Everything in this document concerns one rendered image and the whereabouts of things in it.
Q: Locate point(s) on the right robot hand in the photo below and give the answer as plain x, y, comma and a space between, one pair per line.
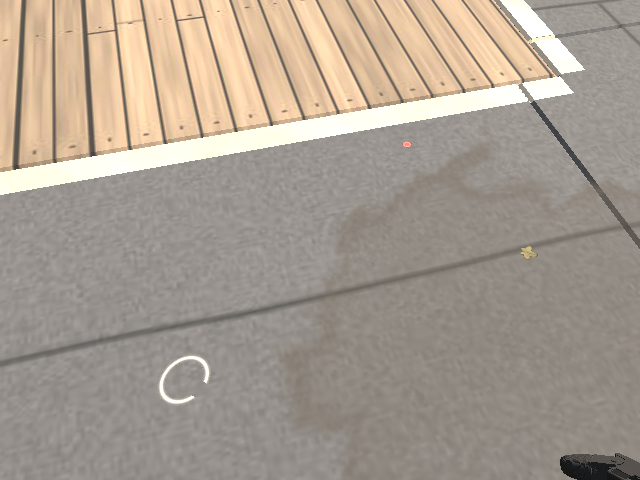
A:
600, 467

